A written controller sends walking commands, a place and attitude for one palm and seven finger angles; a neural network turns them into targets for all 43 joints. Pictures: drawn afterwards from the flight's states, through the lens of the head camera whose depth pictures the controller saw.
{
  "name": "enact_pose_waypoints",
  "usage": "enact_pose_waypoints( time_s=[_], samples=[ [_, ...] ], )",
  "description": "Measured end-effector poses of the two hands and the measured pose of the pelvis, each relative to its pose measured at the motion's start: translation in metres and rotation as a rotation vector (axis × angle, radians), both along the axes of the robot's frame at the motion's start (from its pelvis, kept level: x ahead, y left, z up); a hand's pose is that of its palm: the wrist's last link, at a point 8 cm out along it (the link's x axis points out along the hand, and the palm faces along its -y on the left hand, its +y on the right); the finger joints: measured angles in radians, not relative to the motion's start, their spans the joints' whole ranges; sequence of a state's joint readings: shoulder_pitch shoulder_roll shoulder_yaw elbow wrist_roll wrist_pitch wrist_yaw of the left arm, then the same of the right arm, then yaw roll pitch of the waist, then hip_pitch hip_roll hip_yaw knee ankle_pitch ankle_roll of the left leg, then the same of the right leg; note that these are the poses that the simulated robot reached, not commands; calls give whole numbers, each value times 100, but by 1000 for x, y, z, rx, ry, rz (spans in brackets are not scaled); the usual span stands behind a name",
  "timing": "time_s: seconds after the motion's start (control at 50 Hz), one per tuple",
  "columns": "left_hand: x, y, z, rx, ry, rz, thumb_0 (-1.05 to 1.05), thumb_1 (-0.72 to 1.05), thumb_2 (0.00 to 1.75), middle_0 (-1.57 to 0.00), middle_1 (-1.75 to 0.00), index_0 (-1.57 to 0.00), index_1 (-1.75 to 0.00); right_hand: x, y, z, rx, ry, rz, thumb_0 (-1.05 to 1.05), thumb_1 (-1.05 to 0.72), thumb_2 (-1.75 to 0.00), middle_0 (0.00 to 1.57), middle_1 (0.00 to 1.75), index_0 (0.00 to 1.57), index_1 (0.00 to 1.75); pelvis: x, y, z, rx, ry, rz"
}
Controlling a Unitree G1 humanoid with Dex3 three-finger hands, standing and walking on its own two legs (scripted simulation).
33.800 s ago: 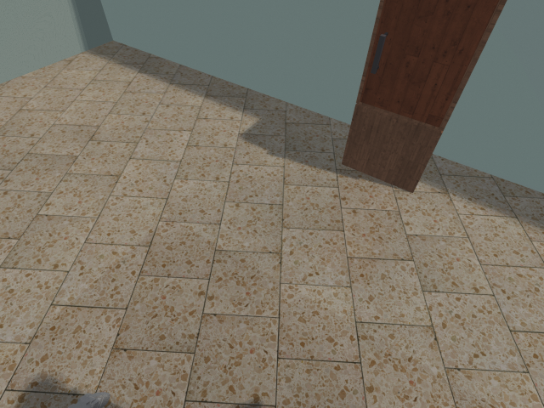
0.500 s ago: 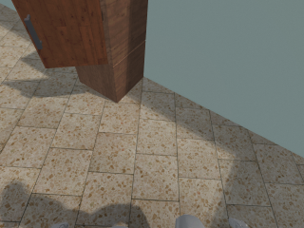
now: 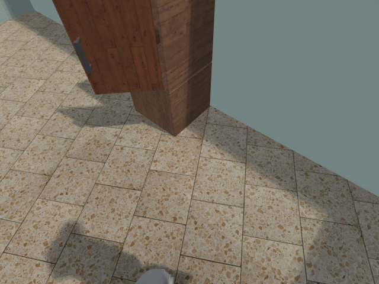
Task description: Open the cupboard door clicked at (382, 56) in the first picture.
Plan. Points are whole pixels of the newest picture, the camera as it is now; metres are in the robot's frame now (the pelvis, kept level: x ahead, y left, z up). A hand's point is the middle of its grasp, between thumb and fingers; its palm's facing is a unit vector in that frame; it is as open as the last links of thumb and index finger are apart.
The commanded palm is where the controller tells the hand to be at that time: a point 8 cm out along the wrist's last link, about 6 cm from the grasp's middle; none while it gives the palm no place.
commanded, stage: take the last steps up to it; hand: left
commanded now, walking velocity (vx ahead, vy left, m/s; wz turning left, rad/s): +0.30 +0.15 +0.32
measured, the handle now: (83, 55) +1.04 +0.52 -0.10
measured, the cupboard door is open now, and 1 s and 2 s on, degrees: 45 45 45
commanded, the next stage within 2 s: come to a stop and stand still in 1.38 s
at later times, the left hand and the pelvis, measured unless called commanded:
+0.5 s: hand out of the picture +0.02 +0.30 -0.18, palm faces +0.20 -0.96 -0.19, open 7.4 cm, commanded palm none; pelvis +0.05 +0.10 +0.00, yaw +8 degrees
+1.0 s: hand (96, 206) +0.34 +0.30 -0.17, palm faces +0.13 -0.98 -0.15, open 7.3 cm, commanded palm none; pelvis +0.24 +0.12 -0.02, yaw +8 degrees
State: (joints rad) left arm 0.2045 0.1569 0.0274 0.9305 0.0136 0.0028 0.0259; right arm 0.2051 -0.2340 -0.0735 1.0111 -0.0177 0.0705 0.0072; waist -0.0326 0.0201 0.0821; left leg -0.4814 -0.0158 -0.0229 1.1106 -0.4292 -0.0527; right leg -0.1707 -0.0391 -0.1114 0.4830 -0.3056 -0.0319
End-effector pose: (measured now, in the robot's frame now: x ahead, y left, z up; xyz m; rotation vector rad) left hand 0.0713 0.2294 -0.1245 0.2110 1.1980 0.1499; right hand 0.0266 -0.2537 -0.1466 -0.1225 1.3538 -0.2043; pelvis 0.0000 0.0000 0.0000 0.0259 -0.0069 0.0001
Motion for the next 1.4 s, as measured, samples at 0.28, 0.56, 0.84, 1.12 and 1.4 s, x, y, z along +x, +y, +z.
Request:
enact_pose_waypoints(
  time_s=[0.28, 0.56, 0.84, 1.12, 1.4],
  samples=[
    [-128, 49, -26, -59, 222, 258, 1, 91, 90, -21, -30, -20, -30, 121, 60, 27, -40, -163, 270, 1, -91, -90, 20, 30, 20, 30, 14, 41, -4, -10, 1, 108],
    [-20, 125, -21, -74, 111, 221, 1, 92, 90, -20, -30, -20, -30, 87, 136, 23, -35, -40, 221, 0, -92, -90, 20, 30, 20, 30, 67, 111, 4, -39, -1, 138],
    [191, 128, -18, -82, -73, 68, 1, 91, 90, -20, -30, -20, -30, 19, 176, 15, 44, 348, 42, 1, -91, -90, 20, 30, 20, 30, 166, 130, -10, -26, 16, 143],
    [224, 140, -14, -14, 39, 200, -2, 97, 90, -21, -30, -21, -30, 259, 165, 2, 39, 103, 126, 1, -91, -90, 20, 30, 20, 30, 283, 128, -1, -22, 11, 140],
    [205, 173, -34, -110, 363, 325, 1, 92, 90, -20, -30, -20, -30, 534, 240, 11, -11, -302, 323, 1, -92, -90, 20, 30, 20, 30, 397, 200, -19, -24, 1, 127]
  ],
)
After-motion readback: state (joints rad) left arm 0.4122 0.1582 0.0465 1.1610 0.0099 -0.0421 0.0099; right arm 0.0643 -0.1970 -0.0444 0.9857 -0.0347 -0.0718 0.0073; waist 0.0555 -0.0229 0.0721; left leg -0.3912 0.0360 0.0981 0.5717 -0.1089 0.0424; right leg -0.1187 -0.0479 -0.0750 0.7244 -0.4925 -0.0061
